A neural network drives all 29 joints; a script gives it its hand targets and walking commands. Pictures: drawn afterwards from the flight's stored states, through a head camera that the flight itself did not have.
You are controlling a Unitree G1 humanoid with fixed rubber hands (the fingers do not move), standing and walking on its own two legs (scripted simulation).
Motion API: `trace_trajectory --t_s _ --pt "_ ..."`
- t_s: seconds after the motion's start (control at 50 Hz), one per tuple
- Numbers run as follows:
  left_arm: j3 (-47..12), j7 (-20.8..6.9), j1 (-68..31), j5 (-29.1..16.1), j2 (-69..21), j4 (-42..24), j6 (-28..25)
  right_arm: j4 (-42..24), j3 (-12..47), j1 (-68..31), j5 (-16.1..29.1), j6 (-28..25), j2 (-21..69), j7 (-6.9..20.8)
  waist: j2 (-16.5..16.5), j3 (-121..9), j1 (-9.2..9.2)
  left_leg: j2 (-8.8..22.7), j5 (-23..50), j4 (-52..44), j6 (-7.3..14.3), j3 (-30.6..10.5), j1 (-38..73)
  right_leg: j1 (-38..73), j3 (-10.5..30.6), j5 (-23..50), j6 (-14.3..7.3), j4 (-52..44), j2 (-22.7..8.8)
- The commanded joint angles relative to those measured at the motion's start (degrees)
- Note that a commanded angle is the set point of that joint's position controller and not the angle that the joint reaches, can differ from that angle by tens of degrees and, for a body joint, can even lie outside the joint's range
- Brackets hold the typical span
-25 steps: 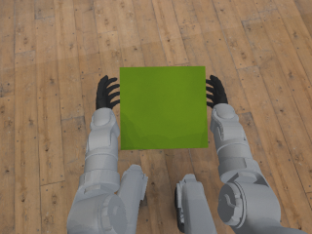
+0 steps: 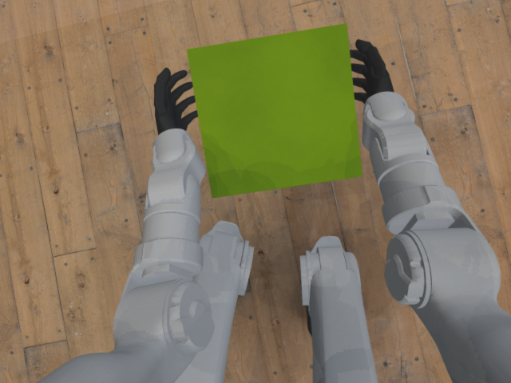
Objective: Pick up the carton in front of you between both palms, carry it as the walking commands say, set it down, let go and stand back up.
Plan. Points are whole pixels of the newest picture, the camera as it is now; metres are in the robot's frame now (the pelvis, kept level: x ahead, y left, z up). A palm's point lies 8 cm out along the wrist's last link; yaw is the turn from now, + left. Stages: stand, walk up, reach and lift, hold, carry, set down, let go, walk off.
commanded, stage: set down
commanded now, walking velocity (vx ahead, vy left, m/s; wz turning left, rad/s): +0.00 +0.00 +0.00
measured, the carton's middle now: (272, 121) +0.49 +0.03 -0.22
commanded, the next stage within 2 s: none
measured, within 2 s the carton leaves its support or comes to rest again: rests again in 1.04 s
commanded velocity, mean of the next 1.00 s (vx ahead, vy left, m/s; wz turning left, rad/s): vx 0.00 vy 0.00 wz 0.00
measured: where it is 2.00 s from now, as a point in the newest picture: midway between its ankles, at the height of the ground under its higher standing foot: (268, 298)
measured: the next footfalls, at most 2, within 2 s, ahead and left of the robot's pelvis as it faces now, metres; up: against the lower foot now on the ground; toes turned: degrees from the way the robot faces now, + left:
none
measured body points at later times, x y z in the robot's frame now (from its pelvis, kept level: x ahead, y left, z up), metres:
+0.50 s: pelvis +0.00 -0.02 -0.07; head +0.35 -0.04 +0.21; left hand +0.48 +0.19 -0.22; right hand +0.56 -0.10 -0.25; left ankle +0.13 +0.14 -0.43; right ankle +0.09 -0.11 -0.43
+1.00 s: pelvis +0.00 -0.01 -0.08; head +0.35 -0.04 +0.20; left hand +0.48 +0.20 -0.24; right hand +0.56 -0.10 -0.26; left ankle +0.13 +0.14 -0.43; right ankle +0.09 -0.11 -0.43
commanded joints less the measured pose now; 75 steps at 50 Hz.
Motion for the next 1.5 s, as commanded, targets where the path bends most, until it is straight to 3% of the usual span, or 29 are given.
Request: trace_trajectory --t_s 0.0,0.26,0.34,0.46,0.72,0.98,1.34,1.42,1.48 --pt "-29.7 -13.8 -36.1 -4.3 -40.8 4.0 0.4 -5.5 17.9 -31.0 5.6 -4.1 48.4 13.8 -5.6 -59.5 1.23 -2.5 13.1 -2.9 1.1 10.9 37.3 25.5 -6.4 10.9 -1.8 -10.3 1.3" --pt "-24.7 -13.5 -43.5 -6.7 -33.3 5.0 -1.2 -0.5 20.2 -39.6 9.2 -5.3 41.5 12.2 -9.4 -57.0 3.89 -1.2 15.2 6.8 0.6 12.6 29.7 25.4 -5.0 14.2 -1.7 -1.7 -0.5" --pt "-23.5 -14.0 -40.1 -8.8 -36.6 9.0 -1.2 -3.7 22.6 -43.4 10.9 -6.3 40.7 11.6 -11.0 -57.8 2.85 -1.4 18.2 9.1 0.7 12.3 30.3 26.2 -5.2 17.6 -1.9 -0.2 -1.2" --pt "-22.8 -16.1 -39.6 -8.6 -36.8 10.8 -0.6 -0.4 19.9 -38.0 8.7 -6.4 40.9 11.7 -8.7 -50.6 1.33 -1.5 17.4 10.8 0.4 12.3 21.9 26.5 -3.3 22.2 -2.8 1.5 -1.5" --pt "-16.0 -17.4 -38.4 -4.9 -31.5 18.1 -0.3 6.8 13.6 -36.4 4.1 -6.1 34.3 12.9 -6.2 -37.1 0.18 -1.5 11.2 11.5 1.4 11.1 18.0 14.3 -3.0 11.3 -4.6 1.8 -1.8" --pt "-11.7 -18.1 -37.2 -3.5 -27.5 20.9 -0.9 10.7 8.7 -31.1 -1.2 -5.3 30.0 14.2 -4.5 -31.2 -2.1 -1.8 11.4 12.6 1.4 10.3 15.7 9.6 -2.3 12.0 -5.4 2.9 -2.6" --pt "-8.5 -17.6 -31.8 -3.9 -20.6 24.4 -2.9 13.0 8.7 -26.6 -2.2 -6.0 24.5 13.5 -5.4 -26.7 -1.6 -1.6 12.1 14.8 0.9 10.4 11.1 11.1 -0.1 16.3 -5.6 5.1 -4.0" --pt "-6.9 -15.8 -27.7 -4.4 -14.0 26.4 -4.5 12.1 9.9 -27.1 -0.9 -7.1 16.4 11.8 -5.7 -27.7 -1.11 -0.8 13.2 15.6 -0.2 10.9 12.9 14.0 -0.1 17.6 -4.8 6.0 -4.8" --pt "-2.7 -10.8 -16.5 -6.4 6.7 27.9 -7.1 11.7 8.2 -22.9 1.2 -8.5 -6.3 7.1 -5.3 -29.1 0.37 0.9 13.0 15.0 -1.4 11.8 16.0 17.0 0.0 16.0 -3.7 5.9 -6.7"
